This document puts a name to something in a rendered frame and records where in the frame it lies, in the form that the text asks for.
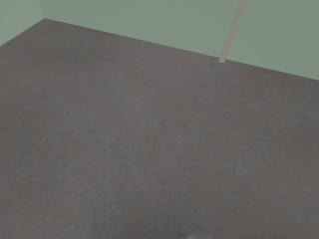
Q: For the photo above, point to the panel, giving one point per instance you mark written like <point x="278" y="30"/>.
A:
<point x="233" y="28"/>

